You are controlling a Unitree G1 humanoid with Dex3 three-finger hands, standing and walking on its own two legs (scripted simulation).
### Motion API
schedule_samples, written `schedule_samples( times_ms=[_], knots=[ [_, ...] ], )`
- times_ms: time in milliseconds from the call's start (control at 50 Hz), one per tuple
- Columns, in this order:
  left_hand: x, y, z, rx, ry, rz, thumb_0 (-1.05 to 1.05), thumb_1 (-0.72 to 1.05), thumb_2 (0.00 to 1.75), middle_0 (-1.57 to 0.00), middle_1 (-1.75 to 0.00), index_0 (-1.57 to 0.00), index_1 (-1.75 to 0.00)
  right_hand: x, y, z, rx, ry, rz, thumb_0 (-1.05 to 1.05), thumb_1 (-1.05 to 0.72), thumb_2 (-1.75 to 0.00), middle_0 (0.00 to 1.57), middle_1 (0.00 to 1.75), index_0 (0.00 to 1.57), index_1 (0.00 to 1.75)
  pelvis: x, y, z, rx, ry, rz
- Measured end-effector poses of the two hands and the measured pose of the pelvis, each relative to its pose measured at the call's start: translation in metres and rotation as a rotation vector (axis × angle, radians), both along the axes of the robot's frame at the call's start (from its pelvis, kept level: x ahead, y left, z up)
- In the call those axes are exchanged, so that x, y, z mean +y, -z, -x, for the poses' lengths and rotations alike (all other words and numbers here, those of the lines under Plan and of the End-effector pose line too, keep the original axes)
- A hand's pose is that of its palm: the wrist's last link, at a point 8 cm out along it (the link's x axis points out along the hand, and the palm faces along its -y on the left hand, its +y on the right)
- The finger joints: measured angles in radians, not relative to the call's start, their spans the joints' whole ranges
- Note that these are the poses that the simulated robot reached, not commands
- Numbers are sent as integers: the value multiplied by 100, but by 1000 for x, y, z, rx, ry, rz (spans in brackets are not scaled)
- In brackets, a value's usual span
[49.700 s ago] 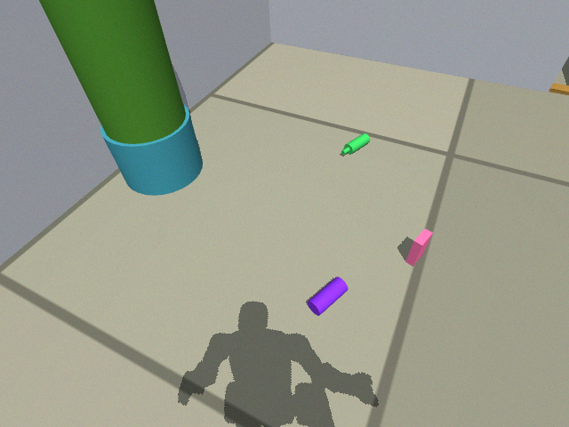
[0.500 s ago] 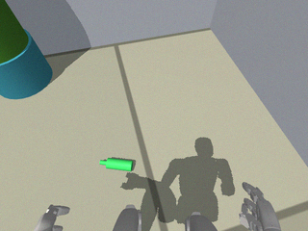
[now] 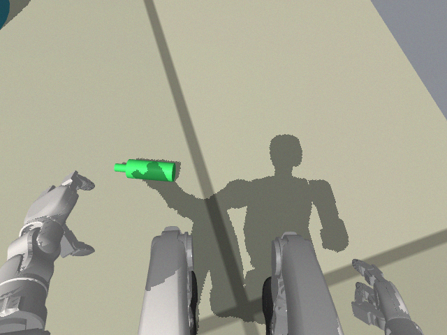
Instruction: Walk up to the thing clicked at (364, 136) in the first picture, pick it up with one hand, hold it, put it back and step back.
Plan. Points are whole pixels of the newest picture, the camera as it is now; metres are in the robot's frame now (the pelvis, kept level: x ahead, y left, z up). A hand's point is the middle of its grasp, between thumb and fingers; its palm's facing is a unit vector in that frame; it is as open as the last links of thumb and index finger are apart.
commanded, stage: rise first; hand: left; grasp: from above
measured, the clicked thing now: (144, 169) +0.53 +0.29 -0.46
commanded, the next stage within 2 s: none
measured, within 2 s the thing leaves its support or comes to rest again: neither
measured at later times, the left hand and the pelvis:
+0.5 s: hand (104, 189) +0.41 +0.33 -0.25, palm faces -0.49 -0.15 -0.86, open 14.2 cm; pelvis -0.03 +0.00 -0.12, yaw -5 degrees
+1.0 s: hand (112, 178) +0.45 +0.33 -0.30, palm faces -0.48 -0.03 -0.88, open 14.3 cm; pelvis -0.02 +0.01 -0.16, yaw -8 degrees
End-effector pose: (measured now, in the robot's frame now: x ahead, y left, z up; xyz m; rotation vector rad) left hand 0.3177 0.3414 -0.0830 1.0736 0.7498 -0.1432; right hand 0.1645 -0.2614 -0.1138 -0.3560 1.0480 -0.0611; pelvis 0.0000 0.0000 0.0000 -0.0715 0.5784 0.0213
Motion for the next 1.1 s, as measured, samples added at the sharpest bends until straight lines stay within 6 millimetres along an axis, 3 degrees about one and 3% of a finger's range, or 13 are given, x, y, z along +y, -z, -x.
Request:
schedule_samples(
  times_ms=[180, 320, 440, 700, 1100],
  knots=[
    [-8, 51, -48, -36, 186, -85, -1, -55, 104, -8, -106, -7, -106, -8, 60, 72, 177, 53, 20, 1, -89, -90, 21, 30, 20, 29, -1, 57, 19, 2, 20, 22],
    [-10, 83, -72, -71, 283, -143, -1, -52, 105, -7, -103, -6, -104, -14, 86, 116, 293, 86, 55, 0, -86, -89, 21, 30, 20, 29, -1, 92, 28, -11, 34, 37],
    [-9, 103, -90, -95, 332, -191, -1, -52, 106, -6, -100, -5, -101, -17, 101, 137, 357, 94, 82, 0, -85, -89, 21, 30, 20, 29, 1, 114, 31, -23, 42, 48],
    [-8, 139, -121, -108, 422, -244, 0, -53, 104, -6, -98, -5, -98, -14, 123, 140, 418, 64, 118, 0, -87, -90, 21, 30, 20, 29, 4, 145, 27, -36, 61, 76],
    [-8, 169, -144, -129, 502, -294, 0, -55, 102, -7, -98, -6, -98, -11, 141, 121, 465, 27, 144, 0, -91, -91, 21, 30, 20, 29, 6, 164, 16, -36, 84, 93]
  ],
)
